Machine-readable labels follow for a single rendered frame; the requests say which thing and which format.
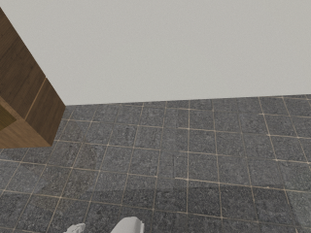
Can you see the robot left thigh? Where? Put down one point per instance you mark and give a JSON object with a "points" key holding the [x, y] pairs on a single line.
{"points": [[129, 224]]}

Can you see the cupboard door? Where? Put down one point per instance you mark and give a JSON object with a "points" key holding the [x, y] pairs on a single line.
{"points": [[5, 118]]}

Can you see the robot left hand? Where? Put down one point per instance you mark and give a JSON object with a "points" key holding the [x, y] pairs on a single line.
{"points": [[78, 228]]}

